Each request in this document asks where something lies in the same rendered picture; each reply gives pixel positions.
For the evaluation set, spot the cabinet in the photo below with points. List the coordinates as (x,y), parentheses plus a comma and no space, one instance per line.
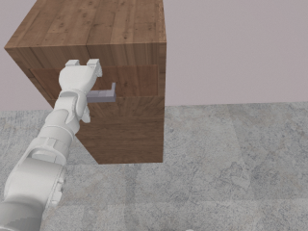
(117,32)

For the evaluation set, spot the left robot upper arm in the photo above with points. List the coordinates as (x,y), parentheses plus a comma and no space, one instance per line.
(36,186)

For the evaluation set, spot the handle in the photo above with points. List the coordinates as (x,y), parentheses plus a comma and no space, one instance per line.
(99,96)

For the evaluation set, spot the drawer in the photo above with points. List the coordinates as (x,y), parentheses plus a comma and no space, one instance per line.
(130,80)

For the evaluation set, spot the robot left hand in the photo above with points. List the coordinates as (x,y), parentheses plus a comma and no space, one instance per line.
(82,78)

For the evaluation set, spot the robot left forearm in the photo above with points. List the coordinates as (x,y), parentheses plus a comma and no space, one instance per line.
(56,135)

